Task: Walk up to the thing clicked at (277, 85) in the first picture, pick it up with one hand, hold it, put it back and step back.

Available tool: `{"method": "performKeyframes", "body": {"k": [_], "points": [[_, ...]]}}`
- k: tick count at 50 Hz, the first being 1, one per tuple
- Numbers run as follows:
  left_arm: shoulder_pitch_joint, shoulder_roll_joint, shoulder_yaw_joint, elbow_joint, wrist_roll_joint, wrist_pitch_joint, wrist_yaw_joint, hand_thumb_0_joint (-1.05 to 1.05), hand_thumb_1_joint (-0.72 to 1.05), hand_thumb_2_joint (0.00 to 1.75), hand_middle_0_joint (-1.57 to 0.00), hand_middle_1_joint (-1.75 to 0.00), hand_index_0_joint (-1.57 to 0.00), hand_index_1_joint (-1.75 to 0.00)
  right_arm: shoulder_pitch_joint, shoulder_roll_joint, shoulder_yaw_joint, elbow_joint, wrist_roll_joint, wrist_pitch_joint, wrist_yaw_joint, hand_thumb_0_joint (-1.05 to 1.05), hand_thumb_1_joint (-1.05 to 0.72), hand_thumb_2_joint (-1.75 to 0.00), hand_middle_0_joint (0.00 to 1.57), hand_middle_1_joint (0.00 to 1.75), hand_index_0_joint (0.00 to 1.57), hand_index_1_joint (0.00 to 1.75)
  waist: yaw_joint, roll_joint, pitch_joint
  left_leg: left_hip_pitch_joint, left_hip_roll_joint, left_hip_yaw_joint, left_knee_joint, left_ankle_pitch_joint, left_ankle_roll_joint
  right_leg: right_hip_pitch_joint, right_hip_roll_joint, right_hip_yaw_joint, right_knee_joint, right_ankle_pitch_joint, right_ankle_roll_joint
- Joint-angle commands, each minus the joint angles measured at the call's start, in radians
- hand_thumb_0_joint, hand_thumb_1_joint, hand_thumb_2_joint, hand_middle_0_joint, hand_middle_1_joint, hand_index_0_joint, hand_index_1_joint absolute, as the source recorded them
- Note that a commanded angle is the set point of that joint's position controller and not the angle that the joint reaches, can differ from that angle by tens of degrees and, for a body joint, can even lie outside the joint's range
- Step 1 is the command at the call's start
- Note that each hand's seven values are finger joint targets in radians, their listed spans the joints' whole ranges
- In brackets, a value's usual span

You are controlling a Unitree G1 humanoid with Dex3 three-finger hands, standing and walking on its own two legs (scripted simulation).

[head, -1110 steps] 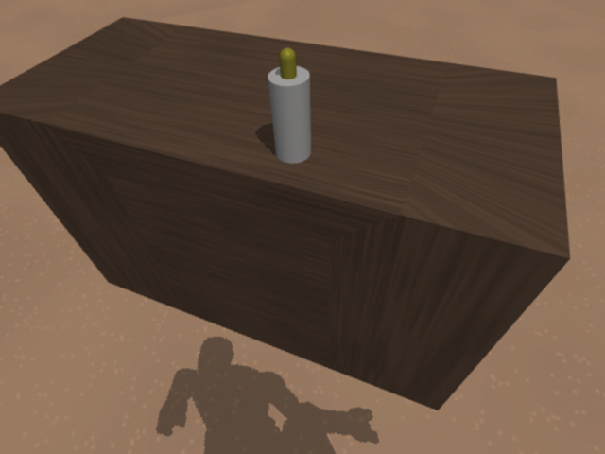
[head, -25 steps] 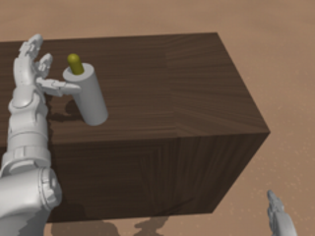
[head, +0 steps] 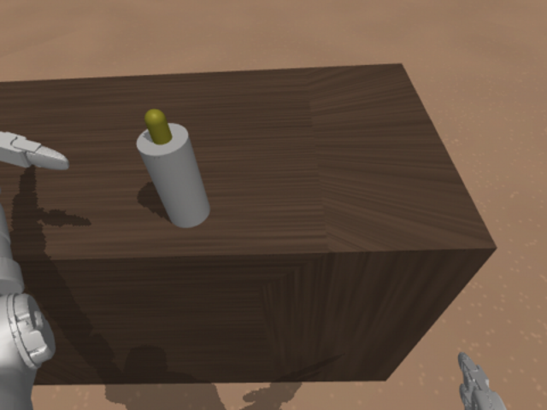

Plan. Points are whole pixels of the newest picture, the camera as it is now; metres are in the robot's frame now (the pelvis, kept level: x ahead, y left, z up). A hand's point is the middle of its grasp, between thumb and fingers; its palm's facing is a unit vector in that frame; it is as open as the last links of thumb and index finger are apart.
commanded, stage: sink last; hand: left
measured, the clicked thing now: (173, 168) +0.43 +0.18 +0.14
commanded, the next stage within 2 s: home in 0.92 s
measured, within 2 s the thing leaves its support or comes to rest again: neither
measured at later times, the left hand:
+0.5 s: hand (2, 280) +0.20 +0.25 +0.23, palm faces +0.48 -0.77 -0.42, open 17.5 cm
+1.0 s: hand (11, 354) +0.14 +0.21 +0.23, palm faces +0.44 -0.75 -0.49, open 17.6 cm
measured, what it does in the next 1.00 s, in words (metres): stands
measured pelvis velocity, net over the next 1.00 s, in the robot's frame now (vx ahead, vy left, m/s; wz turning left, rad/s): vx -0.03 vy -0.03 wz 0.05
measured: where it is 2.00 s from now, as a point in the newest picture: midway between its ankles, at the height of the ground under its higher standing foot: outside the picture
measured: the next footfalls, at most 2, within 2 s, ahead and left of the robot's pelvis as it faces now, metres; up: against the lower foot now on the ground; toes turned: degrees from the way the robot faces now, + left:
none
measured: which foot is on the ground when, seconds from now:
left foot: down 0.00-1.00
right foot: down 0.00-1.00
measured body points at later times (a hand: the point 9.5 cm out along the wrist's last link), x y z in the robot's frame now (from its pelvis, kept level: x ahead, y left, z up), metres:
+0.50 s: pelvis +0.00 -0.01 +0.00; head -0.01 -0.04 +0.45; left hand +0.17 +0.29 +0.25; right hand +0.16 -0.27 -0.10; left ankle +0.00 +0.12 -0.73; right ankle -0.01 -0.15 -0.73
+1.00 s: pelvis -0.03 -0.03 +0.01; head -0.04 -0.06 +0.45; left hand +0.11 +0.25 +0.25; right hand +0.15 -0.28 -0.08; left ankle +0.00 +0.12 -0.73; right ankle -0.01 -0.15 -0.73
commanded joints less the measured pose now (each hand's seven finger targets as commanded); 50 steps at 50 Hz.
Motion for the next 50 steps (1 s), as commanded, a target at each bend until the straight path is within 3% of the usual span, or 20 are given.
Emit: {"method": "performKeyframes", "body": {"k": [1,3,4,6,7,9,10,11,14,16,18,20,26,27,30,36,43,45,48,50], "points": [[-0.248,0.235,0.027,-0.401,-0.015,-0.1,0.037,0.0,-0.58,0.01,-0.07,-0.02,-0.06,-0.03,-0.128,-0.062,-0.006,-0.06,-0.004,-0.049,0.02,0.0,0.53,-0.06,0.06,0.05,0.05,0.05,0.073,0.164,-0.322,0.252,-0.001,0.005,-0.045,0.506,-0.011,0.085,0.034,-0.094,-0.036,0.322,-0.06],[-0.177,0.193,0.009,-0.545,-0.023,-0.112,0.054,0.0,-0.58,0.01,-0.07,-0.03,-0.07,-0.04,-0.146,-0.114,-0.06,-0.092,-0.005,-0.059,0.017,0.0,0.52,-0.06,0.05,0.05,0.05,0.05,0.052,0.154,-0.361,0.299,0.005,0.0,-0.047,0.506,-0.013,0.093,0.04,-0.1,-0.043,0.317,-0.059],[-0.073,0.203,0.042,-0.525,-0.025,-0.107,0.069,0.0,-0.57,0.01,-0.07,-0.03,-0.07,-0.04,-0.12,-0.144,-0.076,-0.052,-0.007,-0.054,0.016,0.0,0.52,-0.06,0.05,0.05,0.05,0.05,0.057,0.127,-0.323,0.279,0.011,-0.005,-0.054,0.495,-0.014,0.083,0.045,-0.105,-0.046,0.293,-0.059],[-0.006,0.144,0.014,-0.74,-0.037,-0.129,0.085,0.0,-0.55,0.0,-0.06,-0.03,-0.06,-0.03,-0.135,-0.111,-0.052,-0.055,-0.005,-0.052,0.018,0.0,0.54,-0.06,0.05,0.05,0.05,0.05,0.065,0.149,-0.293,0.292,0.01,-0.007,-0.07,0.443,-0.017,0.078,0.046,-0.107,-0.057,0.249,-0.06],[0.011,0.163,0.043,-0.854,-0.043,-0.146,0.096,0.0,-0.56,0.01,-0.07,-0.04,-0.07,-0.04,-0.122,-0.125,-0.078,-0.035,-0.005,-0.05,0.012,0.0,0.52,-0.06,0.06,0.05,0.05,0.05,0.068,0.161,-0.326,0.313,0.008,-0.007,-0.063,0.463,-0.018,0.093,0.045,-0.11,-0.055,0.267,-0.059],[0.249,0.156,0.084,-0.872,-0.053,-0.138,0.116,0.0,-0.54,0.0,-0.06,-0.04,-0.07,-0.03,-0.087,-0.182,-0.14,-0.001,0.0,-0.043,-0.002,0.0,0.54,-0.06,0.05,0.05,0.05,0.05,0.062,0.101,-0.229,0.275,0.001,0.001,-0.081,0.399,-0.011,0.098,0.045,-0.11,-0.066,0.262,-0.054],[0.235,0.096,0.041,-1.026,-0.061,-0.155,0.117,0.0,-0.54,0.0,-0.06,-0.04,-0.07,-0.03,-0.089,-0.149,-0.113,-0.019,-0.001,-0.046,0.0,0.0,0.53,-0.06,0.06,0.05,0.05,0.05,0.054,0.117,-0.232,0.283,-0.002,0.006,-0.085,0.385,-0.01,0.109,0.042,-0.106,-0.066,0.271,-0.052],[0.312,0.124,0.096,-1.049,-0.067,-0.161,0.129,0.0,-0.54,0.0,-0.07,-0.04,-0.07,-0.03,-0.1,-0.177,-0.144,-0.032,-0.002,-0.042,-0.009,0.0,0.53,-0.06,0.06,0.05,0.05,0.05,0.054,0.081,-0.237,0.278,-0.004,0.007,-0.084,0.392,-0.005,0.123,0.041,-0.107,-0.065,0.283,-0.048],[0.504,0.092,0.135,-1.194,-0.079,-0.179,0.148,0.0,-0.53,0.0,-0.06,-0.05,-0.07,-0.04,-0.065,-0.11,-0.122,0.027,0.0,-0.025,-0.013,0.0,0.53,-0.06,0.06,0.05,0.05,0.05,0.074,0.087,-0.159,0.234,-0.018,0.023,-0.094,0.362,0.002,0.147,0.031,-0.098,-0.071,0.293,-0.043],[0.618,0.033,0.133,-1.253,-0.087,-0.192,0.152,0.0,-0.52,0.0,-0.06,-0.04,-0.07,-0.04,-0.092,-0.124,-0.143,0.005,-0.006,-0.021,-0.02,0.0,0.54,-0.05,0.06,0.05,0.05,0.05,0.071,0.031,-0.128,0.221,-0.022,0.024,-0.098,0.341,0.008,0.16,0.027,-0.096,-0.072,0.299,-0.036],[0.699,-0.018,0.115,-1.328,-0.091,-0.216,0.156,0.0,-0.52,0.0,-0.06,-0.05,-0.06,-0.04,-0.114,-0.084,-0.111,-0.003,-0.008,-0.015,-0.02,0.0,0.54,-0.05,0.06,0.05,0.05,0.05,0.081,0.043,-0.093,0.218,-0.027,0.028,-0.107,0.308,0.008,0.155,0.024,-0.093,-0.078,0.268,-0.036],[0.802,-0.056,0.103,-1.344,-0.093,-0.229,0.157,0.0,-0.53,0.0,-0.06,-0.05,-0.07,-0.04,-0.137,-0.117,-0.157,0.011,-0.012,-0.014,-0.031,0.0,0.52,-0.06,0.06,0.05,0.05,0.05,0.08,0.04,-0.06,0.209,-0.028,0.027,-0.119,0.26,0.007,0.145,0.024,-0.092,-0.085,0.219,-0.038],[1.086,-0.161,0.026,-1.455,-0.094,-0.287,0.148,0.0,-0.53,0.0,-0.06,-0.05,-0.07,-0.04,-0.159,-0.102,-0.148,-0.009,-0.013,-0.026,-0.037,0.0,0.51,-0.06,0.06,0.05,0.05,0.05,0.094,0.0,-0.004,0.201,-0.033,0.023,-0.134,0.2,0.015,0.141,0.023,-0.1,-0.097,0.158,-0.036],[1.113,-0.152,0.04,-1.491,-0.095,-0.302,0.148,0.0,-0.52,0.0,-0.06,-0.05,-0.07,-0.04,-0.158,-0.096,-0.148,0.0,-0.013,-0.026,-0.037,0.0,0.52,-0.06,0.06,0.05,0.05,0.05,0.105,0.0,0.005,0.193,-0.036,0.025,-0.13,0.196,0.017,0.14,0.019,-0.099,-0.1,0.152,-0.035],[1.101,-0.158,0.017,-1.558,-0.087,-0.335,0.155,0.0,-0.53,0.0,-0.06,-0.05,-0.07,-0.04,-0.171,-0.102,-0.152,-0.043,-0.019,-0.039,-0.041,0.0,0.51,-0.06,0.06,0.05,0.05,0.05,0.08,-0.002,-0.004,0.206,-0.041,0.025,-0.136,0.166,0.021,0.135,0.016,-0.094,-0.108,0.132,-0.031],[1.139,-0.172,0.0,-1.528,-0.076,-0.375,0.16,0.0,-0.55,0.02,-0.06,-0.06,-0.07,-0.05,-0.15,-0.11,-0.171,-0.05,-0.026,-0.068,-0.056,0.0,0.5,-0.06,0.06,0.05,0.05,0.05,0.068,-0.038,0.046,0.21,-0.053,0.031,-0.156,0.07,0.027,0.102,0.0,-0.078,-0.154,0.03,-0.021],[1.139,-0.15,0.051,-1.46,-0.073,-0.418,0.167,0.0,-0.57,0.04,-0.06,-0.05,-0.06,-0.06,-0.143,-0.073,-0.136,-0.057,-0.027,-0.096,-0.049,0.0,0.51,-0.06,0.06,0.05,0.05,0.05,0.1,-0.049,0.107,0.19,-0.057,0.027,-0.182,0.028,0.027,0.123,-0.008,-0.068,-0.193,-0.042,-0.02],[1.106,-0.119,0.091,-1.43,-0.075,-0.429,0.171,0.0,-0.58,0.04,-0.06,-0.05,-0.06,-0.06,-0.141,-0.102,-0.174,-0.04,-0.028,-0.098,-0.049,0.0,0.5,-0.06,0.06,0.05,0.05,0.05,0.1,-0.031,0.12,0.181,-0.059,0.027,-0.191,0.002,0.024,0.123,-0.012,-0.058,-0.205,-0.078,-0.021],[1.085,-0.136,0.093,-1.385,-0.079,-0.445,0.166,0.0,-0.59,0.04,-0.07,-0.05,-0.06,-0.06,-0.15,-0.079,-0.144,-0.081,-0.026,-0.106,-0.041,0.0,0.49,-0.07,0.06,0.05,0.05,0.05,0.102,-0.048,0.116,0.188,-0.055,0.024,-0.201,0.008,0.023,0.138,-0.007,-0.064,-0.207,-0.071,-0.021],[1.11,-0.154,0.083,-1.311,-0.083,-0.446,0.165,0.0,-0.6,0.05,-0.07,-0.06,-0.06,-0.07,-0.154,-0.099,-0.165,-0.064,-0.018,-0.106,-0.042,0.0,0.48,-0.07,0.06,0.05,0.05,0.05,0.105,-0.054,0.137,0.185,-0.052,0.023,-0.22,0.01,0.021,0.136,0.001,-0.074,-0.202,-0.059,-0.026]]}}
